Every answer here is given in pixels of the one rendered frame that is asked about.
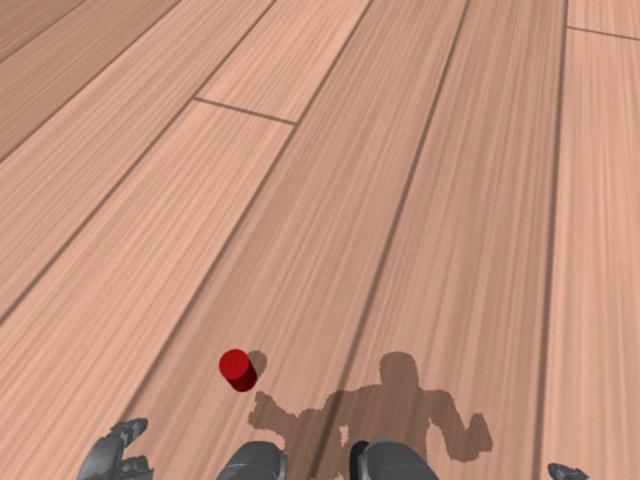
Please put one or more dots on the can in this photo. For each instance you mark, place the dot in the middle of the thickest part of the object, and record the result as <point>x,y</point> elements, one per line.
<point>237,369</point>

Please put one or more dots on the right robot foot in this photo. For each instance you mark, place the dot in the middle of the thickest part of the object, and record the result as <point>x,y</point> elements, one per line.
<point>356,450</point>

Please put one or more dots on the left robot hand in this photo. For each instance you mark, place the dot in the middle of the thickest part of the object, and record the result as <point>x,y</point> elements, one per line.
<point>104,458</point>

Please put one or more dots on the right robot hand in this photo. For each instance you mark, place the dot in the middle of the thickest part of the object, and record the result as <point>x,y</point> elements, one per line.
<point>561,472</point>

